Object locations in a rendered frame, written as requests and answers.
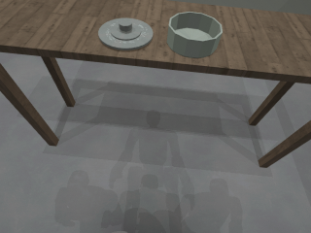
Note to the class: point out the knob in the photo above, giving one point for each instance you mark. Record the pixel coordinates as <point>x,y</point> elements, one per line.
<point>125,25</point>

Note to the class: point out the table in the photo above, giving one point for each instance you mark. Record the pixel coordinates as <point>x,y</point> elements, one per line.
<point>256,44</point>

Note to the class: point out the pot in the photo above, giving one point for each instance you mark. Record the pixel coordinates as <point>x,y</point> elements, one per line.
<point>193,35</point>

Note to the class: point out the lid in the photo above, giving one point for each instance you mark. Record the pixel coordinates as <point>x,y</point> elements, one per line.
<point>139,36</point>

